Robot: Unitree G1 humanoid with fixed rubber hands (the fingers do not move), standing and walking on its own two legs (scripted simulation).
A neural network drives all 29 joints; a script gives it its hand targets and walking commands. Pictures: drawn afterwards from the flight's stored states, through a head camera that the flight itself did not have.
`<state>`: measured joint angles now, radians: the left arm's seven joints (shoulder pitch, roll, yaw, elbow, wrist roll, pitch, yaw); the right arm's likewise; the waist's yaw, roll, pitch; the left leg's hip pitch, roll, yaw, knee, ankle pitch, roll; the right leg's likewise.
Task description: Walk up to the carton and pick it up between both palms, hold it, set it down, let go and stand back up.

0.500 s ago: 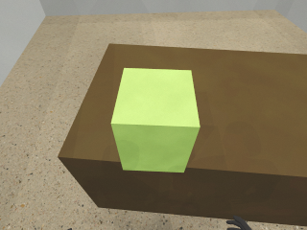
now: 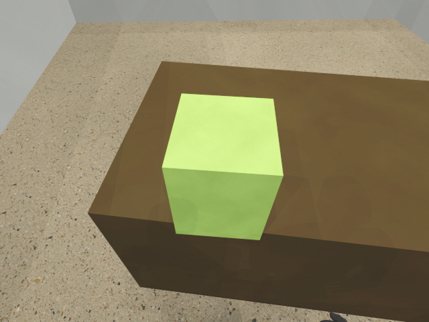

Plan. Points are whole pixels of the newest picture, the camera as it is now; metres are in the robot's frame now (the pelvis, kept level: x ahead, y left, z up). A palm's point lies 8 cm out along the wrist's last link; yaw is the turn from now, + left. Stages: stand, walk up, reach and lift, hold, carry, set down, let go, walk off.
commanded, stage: stand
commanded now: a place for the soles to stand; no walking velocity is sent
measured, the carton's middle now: (222, 169) +0.42 -0.02 +0.02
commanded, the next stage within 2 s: reach and lift in 0.12 s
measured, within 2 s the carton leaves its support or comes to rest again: neither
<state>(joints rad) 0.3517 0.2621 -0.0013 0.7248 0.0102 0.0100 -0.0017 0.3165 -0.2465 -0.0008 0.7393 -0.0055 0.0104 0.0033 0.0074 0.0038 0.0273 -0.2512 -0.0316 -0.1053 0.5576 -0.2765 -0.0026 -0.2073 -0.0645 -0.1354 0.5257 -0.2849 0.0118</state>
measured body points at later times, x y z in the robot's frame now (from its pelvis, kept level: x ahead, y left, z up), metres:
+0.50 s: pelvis -0.01 -0.02 +0.00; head -0.01 +0.00 +0.45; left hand +0.19 +0.21 -0.08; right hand +0.15 -0.26 -0.08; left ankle +0.02 +0.12 -0.73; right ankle +0.00 -0.13 -0.73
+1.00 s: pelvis +0.02 +0.00 +0.01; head +0.01 +0.01 +0.46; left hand +0.20 +0.22 -0.06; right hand +0.17 -0.22 -0.06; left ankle +0.02 +0.12 -0.73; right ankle +0.00 -0.12 -0.73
